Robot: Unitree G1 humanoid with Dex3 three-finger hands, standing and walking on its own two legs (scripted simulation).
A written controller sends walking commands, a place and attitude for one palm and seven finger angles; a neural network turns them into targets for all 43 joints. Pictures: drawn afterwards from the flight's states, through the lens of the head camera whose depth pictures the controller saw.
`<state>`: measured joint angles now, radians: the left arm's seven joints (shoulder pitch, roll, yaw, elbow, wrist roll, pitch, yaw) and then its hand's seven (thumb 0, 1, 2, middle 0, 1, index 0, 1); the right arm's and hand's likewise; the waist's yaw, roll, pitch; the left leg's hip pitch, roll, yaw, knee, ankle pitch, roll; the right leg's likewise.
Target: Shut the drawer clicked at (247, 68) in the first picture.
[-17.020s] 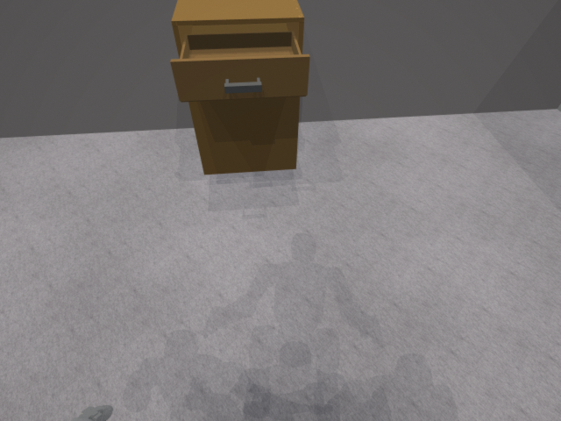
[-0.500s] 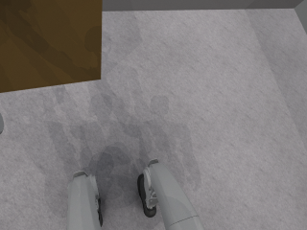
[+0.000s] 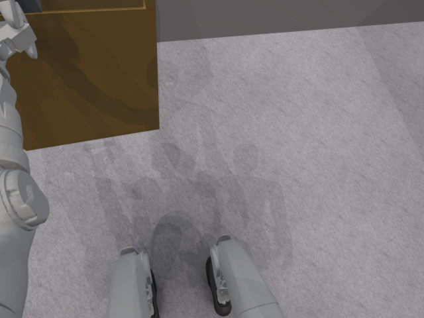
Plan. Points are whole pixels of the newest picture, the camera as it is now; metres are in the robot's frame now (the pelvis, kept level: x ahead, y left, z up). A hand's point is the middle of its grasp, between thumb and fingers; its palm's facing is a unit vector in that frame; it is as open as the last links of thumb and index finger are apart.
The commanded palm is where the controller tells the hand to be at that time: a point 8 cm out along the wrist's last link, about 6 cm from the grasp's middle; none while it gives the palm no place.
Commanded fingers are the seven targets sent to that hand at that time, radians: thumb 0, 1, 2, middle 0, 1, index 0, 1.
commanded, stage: pull the fist back off the drawer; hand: left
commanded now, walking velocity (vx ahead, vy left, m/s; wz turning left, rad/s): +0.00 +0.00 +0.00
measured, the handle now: out of the picture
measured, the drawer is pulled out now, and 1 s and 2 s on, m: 0.00 0.00 0.00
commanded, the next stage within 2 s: draw the hand back to the body in 0.02 s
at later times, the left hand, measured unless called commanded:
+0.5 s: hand out of the picture +0.46 +0.23 +0.15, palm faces +0.18 -0.98 -0.03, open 3.3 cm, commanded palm +0.42 +0.27 +0.15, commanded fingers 0.00 0.90 0.90 -1.40 -1.60 -1.40 -1.60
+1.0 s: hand out of the picture +0.31 +0.24 +0.25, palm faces +0.36 -0.88 -0.31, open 3.3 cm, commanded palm +0.26 +0.28 +0.26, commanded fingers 0.00 0.90 0.90 -1.40 -1.60 -1.40 -1.60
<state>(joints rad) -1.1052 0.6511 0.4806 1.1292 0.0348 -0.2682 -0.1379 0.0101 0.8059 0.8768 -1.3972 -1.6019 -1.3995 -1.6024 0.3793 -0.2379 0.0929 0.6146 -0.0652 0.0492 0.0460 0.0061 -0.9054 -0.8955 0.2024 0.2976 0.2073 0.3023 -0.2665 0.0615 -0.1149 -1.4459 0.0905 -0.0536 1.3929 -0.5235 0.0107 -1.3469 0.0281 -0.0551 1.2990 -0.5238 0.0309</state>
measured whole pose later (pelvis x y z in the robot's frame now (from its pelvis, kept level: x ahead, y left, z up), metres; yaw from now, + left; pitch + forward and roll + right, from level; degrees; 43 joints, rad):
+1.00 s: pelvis +0.06 -0.01 +0.14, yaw +5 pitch +1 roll +0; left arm 0.16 0.32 0.18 -0.05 -0.08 -0.04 0.10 0.02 0.90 0.90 -1.40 -1.60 -1.40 -1.60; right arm 0.20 -0.23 0.06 0.55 0.03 0.03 -0.08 0.02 -0.91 -0.90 0.20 0.30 0.21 0.30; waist 0.02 0.06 -0.04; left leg -0.29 0.03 0.02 0.59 -0.32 0.00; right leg -0.24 -0.03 -0.01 0.57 -0.35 0.02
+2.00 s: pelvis +0.03 +0.01 +0.15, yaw +3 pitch +1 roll +0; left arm 0.66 0.40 0.35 -0.54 -0.05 -0.17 0.09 0.02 0.89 0.90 -1.40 -1.60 -1.40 -1.60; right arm 0.17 -0.23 -0.02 0.55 0.00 0.02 -0.07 0.02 -0.91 -0.90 0.20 0.30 0.20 0.30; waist 0.00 0.03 0.06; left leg -0.25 0.01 0.05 0.44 -0.20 0.02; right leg -0.21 -0.04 0.02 0.40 -0.21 0.05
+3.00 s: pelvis -0.16 +0.00 +0.14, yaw +6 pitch +1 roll -2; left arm 0.62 0.40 0.39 -0.61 -0.04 -0.28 0.12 0.02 0.89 0.90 -1.41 -1.60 -1.41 -1.60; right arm 0.16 -0.18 0.00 0.64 -0.01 -0.09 -0.07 0.02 -0.90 -0.90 0.20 0.30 0.21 0.30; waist 0.05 -0.01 0.01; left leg -0.40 0.01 0.08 0.52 -0.10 0.06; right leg -0.23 0.04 0.05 0.63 -0.35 0.03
